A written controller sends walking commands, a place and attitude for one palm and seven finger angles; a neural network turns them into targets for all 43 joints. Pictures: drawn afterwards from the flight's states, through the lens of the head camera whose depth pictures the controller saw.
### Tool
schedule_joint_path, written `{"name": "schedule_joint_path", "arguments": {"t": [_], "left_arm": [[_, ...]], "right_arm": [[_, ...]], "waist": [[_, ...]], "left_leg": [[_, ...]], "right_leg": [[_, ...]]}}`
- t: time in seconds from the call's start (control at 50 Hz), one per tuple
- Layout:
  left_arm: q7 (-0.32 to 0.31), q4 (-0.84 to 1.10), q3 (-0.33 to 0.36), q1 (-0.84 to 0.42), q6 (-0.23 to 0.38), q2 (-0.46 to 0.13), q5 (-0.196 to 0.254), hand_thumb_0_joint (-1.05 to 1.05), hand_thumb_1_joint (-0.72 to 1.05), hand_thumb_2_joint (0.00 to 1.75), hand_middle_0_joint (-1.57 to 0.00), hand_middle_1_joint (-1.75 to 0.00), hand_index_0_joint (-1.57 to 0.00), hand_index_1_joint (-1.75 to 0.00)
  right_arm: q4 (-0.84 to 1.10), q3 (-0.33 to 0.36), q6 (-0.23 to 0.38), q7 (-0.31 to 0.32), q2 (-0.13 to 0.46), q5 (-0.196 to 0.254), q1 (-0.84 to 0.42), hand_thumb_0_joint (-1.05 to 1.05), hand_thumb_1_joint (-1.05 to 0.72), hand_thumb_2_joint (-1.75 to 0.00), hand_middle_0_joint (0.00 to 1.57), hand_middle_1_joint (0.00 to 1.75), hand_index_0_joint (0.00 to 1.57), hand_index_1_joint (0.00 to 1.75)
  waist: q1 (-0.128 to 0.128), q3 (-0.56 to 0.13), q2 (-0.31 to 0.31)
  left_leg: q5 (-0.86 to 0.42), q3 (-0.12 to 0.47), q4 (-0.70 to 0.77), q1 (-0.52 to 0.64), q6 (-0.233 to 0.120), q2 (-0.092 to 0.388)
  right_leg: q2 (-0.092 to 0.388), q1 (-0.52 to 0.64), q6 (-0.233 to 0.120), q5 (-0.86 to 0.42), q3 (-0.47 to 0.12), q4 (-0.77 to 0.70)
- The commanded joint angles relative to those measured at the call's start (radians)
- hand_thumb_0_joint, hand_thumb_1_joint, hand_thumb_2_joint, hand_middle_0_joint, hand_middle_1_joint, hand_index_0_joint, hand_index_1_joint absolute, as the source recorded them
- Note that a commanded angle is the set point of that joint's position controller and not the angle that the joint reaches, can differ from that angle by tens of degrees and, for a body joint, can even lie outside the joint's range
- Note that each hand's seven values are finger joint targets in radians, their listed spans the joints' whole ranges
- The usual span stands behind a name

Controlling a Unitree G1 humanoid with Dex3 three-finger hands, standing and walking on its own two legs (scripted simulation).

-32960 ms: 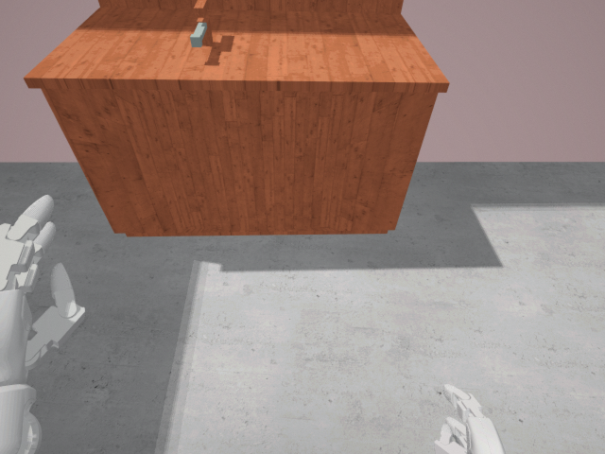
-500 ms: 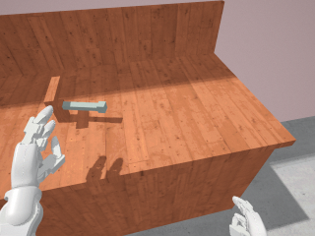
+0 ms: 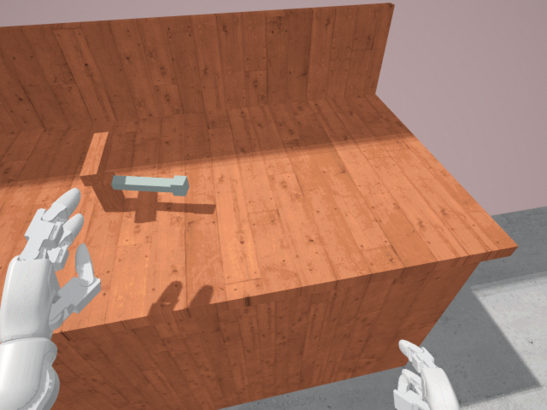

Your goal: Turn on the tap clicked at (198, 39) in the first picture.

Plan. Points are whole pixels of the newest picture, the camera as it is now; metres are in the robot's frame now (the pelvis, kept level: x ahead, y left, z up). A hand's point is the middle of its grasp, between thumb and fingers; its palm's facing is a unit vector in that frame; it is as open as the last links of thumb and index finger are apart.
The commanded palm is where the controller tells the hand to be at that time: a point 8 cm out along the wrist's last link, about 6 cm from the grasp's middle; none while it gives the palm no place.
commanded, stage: step back with the hand held close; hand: left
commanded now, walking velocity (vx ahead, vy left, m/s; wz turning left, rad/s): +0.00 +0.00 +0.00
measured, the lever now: (180, 185) +0.48 +0.25 +0.06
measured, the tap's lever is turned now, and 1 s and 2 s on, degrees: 73 73 73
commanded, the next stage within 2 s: stop stepping back and stand still in 1.34 s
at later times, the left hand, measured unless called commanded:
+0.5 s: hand (54, 321) +0.15 +0.26 +0.15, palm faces +0.35 -0.84 -0.43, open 7.4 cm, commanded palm +0.10 +0.30 +0.17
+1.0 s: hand (10, 366) +0.11 +0.27 +0.15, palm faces +0.37 -0.84 -0.40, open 7.4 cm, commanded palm +0.04 +0.31 +0.17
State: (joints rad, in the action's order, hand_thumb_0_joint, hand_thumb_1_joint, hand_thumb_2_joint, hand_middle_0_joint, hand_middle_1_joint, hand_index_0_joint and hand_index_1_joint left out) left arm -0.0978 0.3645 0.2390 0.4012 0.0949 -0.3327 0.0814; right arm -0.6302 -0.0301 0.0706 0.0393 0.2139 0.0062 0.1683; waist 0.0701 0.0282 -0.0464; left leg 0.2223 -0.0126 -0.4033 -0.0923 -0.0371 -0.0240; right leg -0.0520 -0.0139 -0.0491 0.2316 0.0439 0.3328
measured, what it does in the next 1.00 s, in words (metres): walks backwards: left foot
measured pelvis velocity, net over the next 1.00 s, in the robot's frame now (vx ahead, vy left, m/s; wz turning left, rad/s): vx -0.11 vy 0.03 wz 0.02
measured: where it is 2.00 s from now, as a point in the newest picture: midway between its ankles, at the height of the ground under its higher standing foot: outside the picture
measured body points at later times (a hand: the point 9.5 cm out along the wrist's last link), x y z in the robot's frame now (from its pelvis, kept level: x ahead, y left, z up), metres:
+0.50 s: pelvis -0.06 +0.02 -0.01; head -0.03 +0.02 +0.44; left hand +0.13 +0.30 +0.17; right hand +0.12 -0.22 -0.09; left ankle +0.00 +0.09 -0.74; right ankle -0.02 -0.09 -0.74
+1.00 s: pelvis -0.11 +0.03 -0.02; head -0.08 +0.06 +0.43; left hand +0.08 +0.31 +0.17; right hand +0.08 -0.21 -0.09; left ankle -0.05 +0.13 -0.74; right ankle -0.04 -0.09 -0.74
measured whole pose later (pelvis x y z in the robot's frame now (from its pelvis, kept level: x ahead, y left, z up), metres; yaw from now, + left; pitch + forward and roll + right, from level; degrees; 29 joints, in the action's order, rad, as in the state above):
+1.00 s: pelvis -0.11 +0.03 -0.02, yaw +1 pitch +1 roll +0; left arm -0.15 0.59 0.37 0.48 0.18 -0.42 0.05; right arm -0.56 0.00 0.05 0.07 0.20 0.00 0.17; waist 0.00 0.06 0.06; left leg 0.22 0.00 -0.61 -0.40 -0.02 -0.02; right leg -0.02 -0.43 0.00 0.27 -0.01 0.64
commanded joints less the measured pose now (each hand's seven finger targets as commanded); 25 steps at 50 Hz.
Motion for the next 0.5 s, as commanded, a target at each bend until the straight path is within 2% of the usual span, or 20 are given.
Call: {"name": "schedule_joint_path", "arguments": {"t": [0.0, 0.02, 0.04, 0.06, 0.08, 0.1, 0.14, 0.18, 0.22, 0.26, 0.3, 0.32, 0.34, 0.4, 0.42, 0.48], "left_arm": [[-0.02, 0.27, 0.14, -0.138, 0.08, -0.202, 0.008, 0.0, 0.9, 0.9, -0.2, -0.3, -0.2, -0.3], [-0.036, 0.371, 0.303, -0.341, 0.13, -0.361, 0.016, 0.0, 0.9, 0.9, -0.2, -0.3, -0.2, -0.3], [-0.028, 0.283, 0.258, -0.227, 0.143, -0.289, 0.01, 0.0, 0.9, 0.9, -0.2, -0.3, -0.2, -0.3], [-0.018, 0.218, 0.215, -0.119, 0.132, -0.232, 0.006, 0.0, 0.9, 0.9, -0.2, -0.3, -0.2, -0.3], [-0.009, 0.191, 0.191, -0.066, 0.119, -0.197, 0.004, 0.0, 0.9, 0.9, -0.2, -0.3, -0.2, -0.3], [-0.003, 0.191, 0.168, -0.041, 0.114, -0.172, 0.004, 0.0, 0.9, 0.9, -0.2, -0.3, -0.2, -0.3], [-0.001, 0.201, 0.147, 0.014, 0.115, -0.15, 0.002, 0.0, 0.9, 0.9, -0.2, -0.3, -0.2, -0.3], [-0.003, 0.231, 0.143, 0.051, 0.107, -0.15, 0.004, 0.0, 0.9, 0.9, -0.2, -0.3, -0.2, -0.3], [-0.013, 0.295, 0.184, 0.055, 0.113, -0.202, 0.001, 0.0, 0.9, 0.9, -0.2, -0.3, -0.2, -0.3], [-0.021, 0.314, 0.205, 0.061, 0.115, -0.222, -0.001, 0.0, 0.9, 0.9, -0.2, -0.3, -0.2, -0.3], [-0.031, 0.343, 0.228, 0.046, 0.121, -0.248, -0.002, 0.0, 0.9, 0.9, -0.2, -0.3, -0.2, -0.3], [-0.039, 0.388, 0.244, 0.018, 0.126, -0.277, -0.005, 0.0, 0.9, 0.9, -0.2, -0.3, -0.2, -0.3], [-0.043, 0.371, 0.234, 0.032, 0.13, -0.255, -0.006, 0.0, 0.9, 0.9, -0.2, -0.3, -0.2, -0.3], [-0.053, 0.369, 0.223, 0.03, 0.133, -0.241, -0.009, 0.0, 0.9, 0.9, -0.2, -0.3, -0.2, -0.3], [-0.056, 0.391, 0.227, 0.026, 0.136, -0.247, -0.013, 0.0, 0.9, 0.9, -0.2, -0.3, -0.2, -0.3], [-0.061, 0.362, 0.218, 0.048, 0.139, -0.218, -0.023, 0.0, 0.9, 0.9, -0.2, -0.3, -0.2, -0.3]], "right_arm": [[0.163, 0.046, 0.057, 0.012, 0.121, -0.002, -0.15, 0.0, -0.9, -0.9, 0.2, 0.3, 0.2, 0.3], [0.236, 0.024, 0.043, 0.024, 0.11, 0.008, -0.16, 0.0, -0.9, -0.9, 0.2, 0.3, 0.2, 0.3], [0.172, 0.027, 0.03, 0.032, 0.106, -0.004, -0.148, 0.0, -0.9, -0.9, 0.2, 0.3, 0.2, 0.3], [0.17, 0.032, 0.02, 0.03, 0.11, -0.006, -0.142, 0.0, -0.9, -0.9, 0.2, 0.3, 0.2, 0.3], [0.189, 0.042, 0.008, 0.028, 0.12, -0.004, -0.121, 0.0, -0.9, -0.9, 0.2, 0.3, 0.2, 0.3], [0.204, 0.049, 0.001, 0.026, 0.126, 0.0, -0.114, 0.0, -0.9, -0.9, 0.2, 0.3, 0.2, 0.3], [0.211, 0.052, -0.01, 0.027, 0.131, 0.001, -0.114, 0.0, -0.9, -0.9, 0.2, 0.3, 0.2, 0.3], [0.228, 0.057, -0.019, 0.027, 0.133, 0.004, -0.109, 0.0, -0.9, -0.9, 0.2, 0.3, 0.2, 0.3], [0.239, 0.058, -0.024, 0.035, 0.133, 0.004, -0.123, 0.0, -0.9, -0.9, 0.2, 0.3, 0.2, 0.3], [0.25, 0.063, -0.028, 0.041, 0.13, 0.006, -0.118, 0.0, -0.9, -0.9, 0.2, 0.3, 0.2, 0.3], [0.254, 0.067, -0.025, 0.048, 0.13, 0.007, -0.117, 0.0, -0.9, -0.9, 0.2, 0.3, 0.2, 0.3], [0.253, 0.067, -0.023, 0.052, 0.136, 0.006, -0.125, 0.0, -0.9, -0.9, 0.2, 0.3, 0.2, 0.3], [0.248, 0.065, -0.02, 0.054, 0.129, 0.005, -0.12, 0.0, -0.9, -0.9, 0.2, 0.3, 0.2, 0.3], [0.246, 0.067, -0.004, 0.055, 0.135, 0.006, -0.112, 0.0, -0.9, -0.9, 0.2, 0.3, 0.2, 0.3], [0.246, 0.068, 0.002, 0.057, 0.142, 0.005, -0.116, 0.0, -0.9, -0.9, 0.2, 0.3, 0.2, 0.3], [0.243, 0.069, 0.017, 0.056, 0.147, 0.003, -0.095, 0.0, -0.9, -0.9, 0.2, 0.3, 0.2, 0.3]], "waist": [[-0.004, -0.106, -0.032], [-0.024, 0.013, -0.063], [-0.033, -0.029, 0.009], [-0.037, -0.044, 0.051], [-0.038, -0.084, 0.082], [-0.04, -0.117, 0.074], [-0.037, -0.169, -0.007], [-0.037, -0.182, -0.021], [-0.034, -0.207, 0.013], [-0.036, -0.196, 0.067], [-0.041, -0.182, 0.08], [-0.043, -0.179, 0.038], [-0.044, -0.165, 0.028], [-0.051, -0.12, -0.037], [-0.052, -0.124, -0.084], [-0.05, -0.114, -0.102]], "left_leg": [[-0.215, 0.062, 0.039, 0.05, 0.011, 0.054], [-0.15, 0.098, -0.005, -0.02, -0.006, 0.072], [-0.175, 0.109, -0.034, -0.021, -0.011, 0.077], [-0.228, 0.109, -0.047, -0.009, -0.014, 0.084], [-0.276, 0.105, -0.06, 0.005, -0.012, 0.091], [-0.312, 0.099, -0.071, 0.012, -0.013, 0.099], [-0.358, 0.094, -0.063, 0.028, -0.016, 0.114], [-0.336, 0.1, -0.058, 0.005, -0.012, 0.124], [-0.319, 0.109, -0.05, -0.007, -0.013, 0.127], [-0.264, 0.114, -0.057, -0.048, -0.011, 0.127], [-0.195, 0.124, -0.068, -0.081, -0.009, 0.121], [-0.164, 0.133, -0.062, -0.094, -0.009, 0.121], [-0.122, 0.145, -0.05, -0.12, -0.012, 0.125], [0.073, 0.171, -0.019, -0.184, -0.016, 0.131], [0.113, 0.183, 0.011, -0.2, -0.019, 0.139], [0.272, 0.233, 0.094, -0.304, -0.035, 0.168]], "right_leg": [[0.055, -0.052, -0.001, -0.207, -0.05, -0.05], [0.113, -0.155, 0.004, -0.314, -0.16, -0.068], [0.144, -0.16, 0.008, -0.397, -0.159, -0.052], [0.153, -0.167, 0.015, -0.456, -0.156, -0.037], [0.155, -0.154, 0.024, -0.483, -0.149, -0.014], [0.16, -0.151, 0.028, -0.488, -0.141, 0.004], [0.152, -0.159, 0.033, -0.438, -0.127, 0.031], [0.148, -0.174, 0.036, -0.374, -0.125, 0.038], [0.147, -0.177, 0.034, -0.342, -0.126, 0.048], [0.151, -0.195, 0.03, -0.307, -0.13, 0.045], [0.164, -0.223, 0.021, -0.269, -0.151, 0.045], [0.168, -0.233, 0.012, -0.238, -0.158, 0.048], [0.159, -0.239, 0.013, -0.197, -0.148, 0.053], [0.141, -0.28, 0.015, -0.057, -0.152, 0.054], [0.129, -0.27, 0.017, -0.029, -0.145, 0.065], [0.08, -0.215, 0.037, 0.037, -0.11, 0.124]]}}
